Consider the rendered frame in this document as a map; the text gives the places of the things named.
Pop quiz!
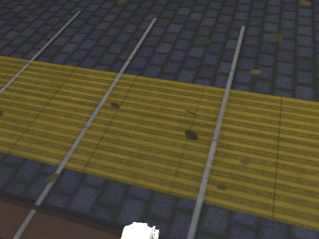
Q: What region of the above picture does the robot left thigh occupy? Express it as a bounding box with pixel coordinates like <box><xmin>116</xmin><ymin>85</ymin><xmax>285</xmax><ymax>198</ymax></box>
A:
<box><xmin>121</xmin><ymin>222</ymin><xmax>160</xmax><ymax>239</ymax></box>

